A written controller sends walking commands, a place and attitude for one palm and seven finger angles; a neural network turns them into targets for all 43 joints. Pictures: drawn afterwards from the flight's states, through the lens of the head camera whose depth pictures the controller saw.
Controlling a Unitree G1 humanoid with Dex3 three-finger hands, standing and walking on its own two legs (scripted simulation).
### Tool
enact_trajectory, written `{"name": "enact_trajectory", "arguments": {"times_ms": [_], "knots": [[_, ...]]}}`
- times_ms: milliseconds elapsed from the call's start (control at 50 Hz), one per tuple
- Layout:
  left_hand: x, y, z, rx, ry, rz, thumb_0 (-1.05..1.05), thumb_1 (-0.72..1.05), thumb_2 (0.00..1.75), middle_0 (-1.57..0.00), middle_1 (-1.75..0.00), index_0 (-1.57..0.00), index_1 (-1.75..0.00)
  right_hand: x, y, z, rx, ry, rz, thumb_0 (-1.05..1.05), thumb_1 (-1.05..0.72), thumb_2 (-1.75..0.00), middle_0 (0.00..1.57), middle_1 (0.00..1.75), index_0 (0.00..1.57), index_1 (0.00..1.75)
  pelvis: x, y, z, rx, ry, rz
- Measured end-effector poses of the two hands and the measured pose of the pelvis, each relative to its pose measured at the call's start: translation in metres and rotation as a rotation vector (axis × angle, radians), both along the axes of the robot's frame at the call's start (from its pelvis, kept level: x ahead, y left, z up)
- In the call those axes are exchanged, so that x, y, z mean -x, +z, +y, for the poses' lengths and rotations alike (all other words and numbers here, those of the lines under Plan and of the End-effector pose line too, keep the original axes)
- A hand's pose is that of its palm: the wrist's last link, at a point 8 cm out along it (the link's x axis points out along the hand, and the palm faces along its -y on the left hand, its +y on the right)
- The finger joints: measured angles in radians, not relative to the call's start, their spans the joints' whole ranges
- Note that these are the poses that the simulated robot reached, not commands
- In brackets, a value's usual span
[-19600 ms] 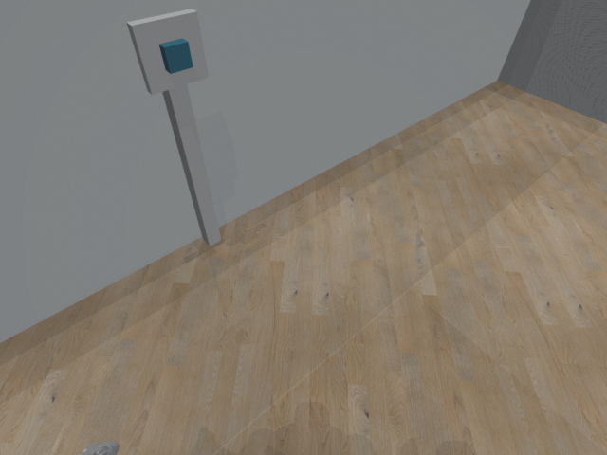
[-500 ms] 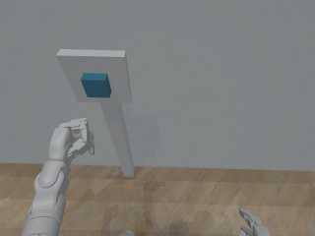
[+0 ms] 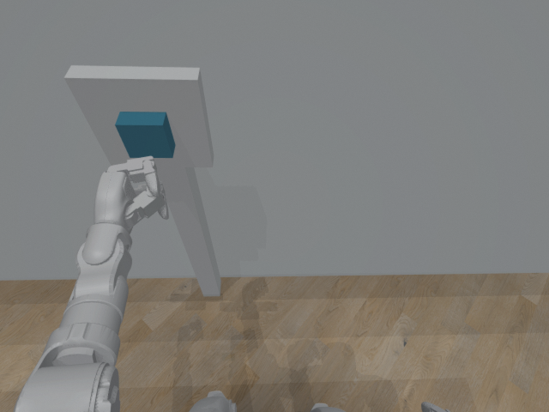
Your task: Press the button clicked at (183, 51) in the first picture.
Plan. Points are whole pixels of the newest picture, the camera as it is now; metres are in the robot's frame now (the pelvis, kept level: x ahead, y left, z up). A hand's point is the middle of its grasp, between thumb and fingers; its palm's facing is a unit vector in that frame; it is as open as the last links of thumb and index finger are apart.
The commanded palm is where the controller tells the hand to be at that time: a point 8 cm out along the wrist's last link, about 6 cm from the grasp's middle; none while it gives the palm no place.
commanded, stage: aim a knuckle at the button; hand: left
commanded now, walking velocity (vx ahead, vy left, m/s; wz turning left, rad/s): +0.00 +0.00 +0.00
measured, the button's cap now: (147, 134) +0.51 +0.20 +0.10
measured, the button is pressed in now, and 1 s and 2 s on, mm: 0 0 11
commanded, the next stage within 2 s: press the button with the knuckle in 0.64 s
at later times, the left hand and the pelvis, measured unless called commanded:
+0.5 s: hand (154, 200) +0.40 +0.18 +0.07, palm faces +0.03 -1.00 -0.02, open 3.1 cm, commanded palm +0.38 +0.22 +0.07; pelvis +0.00 +0.00 +0.00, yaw +0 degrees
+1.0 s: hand (165, 190) +0.42 +0.17 +0.07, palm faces +0.04 -1.00 -0.02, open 3.1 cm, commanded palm +0.40 +0.22 +0.07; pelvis +0.00 +0.00 +0.00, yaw +0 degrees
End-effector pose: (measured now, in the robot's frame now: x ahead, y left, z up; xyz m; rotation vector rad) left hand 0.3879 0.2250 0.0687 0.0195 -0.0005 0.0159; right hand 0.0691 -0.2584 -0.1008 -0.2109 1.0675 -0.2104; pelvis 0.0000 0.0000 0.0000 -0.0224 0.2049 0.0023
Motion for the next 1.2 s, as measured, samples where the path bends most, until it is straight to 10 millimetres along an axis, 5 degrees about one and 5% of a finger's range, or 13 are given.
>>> {"name": "enact_trajectory", "arguments": {"times_ms": [200, 460, 700, 1200], "knots": [[0.0, -0.002, -0.009, -0.001, -0.006, -0.009, 0.02, 0.9, 0.9, -1.3, -1.5, -1.3, -1.5, 0.013, -0.003, 0.005, -0.026, -0.033, 0.034, 0.01, -0.9, -0.9, 0.2, 0.3, 0.2, 0.3, -0.003, 0.0, 0.003, -0.003, -0.017, 0.008], [0.009, 0.001, 0.007, -0.001, 0.019, -0.022, 0.02, 0.9, 0.9, -1.3, -1.5, -1.3, -1.5, -0.012, 0.002, 0.007, -0.016, 0.003, -0.027, 0.01, -0.9, -0.9, 0.2, 0.3, 0.21, 0.3, -0.001, 0.001, 0.002, 0.003, -0.005, -0.004], [0.008, -0.004, -0.004, 0.007, -0.002, -0.011, 0.02, 0.9, 0.9, -1.3, -1.5, -1.3, -1.5, -0.022, 0.003, 0.008, -0.01, 0.026, -0.049, 0.01, -0.9, -0.9, 0.2, 0.3, 0.21, 0.3, 0.0, -0.001, 0.004, 0.004, 0.001, 0.001], [-0.028, 0.004, -0.011, -0.003, 0.01, -0.005, 0.02, 0.9, 0.9, -1.3, -1.5, -1.3, -1.5, 0.02, -0.008, -0.002, -0.012, -0.036, 0.077, 0.01, -0.9, -0.9, 0.2, 0.3, 0.21, 0.3, -0.001, -0.004, -0.001, 0.0, -0.006, 0.029]]}}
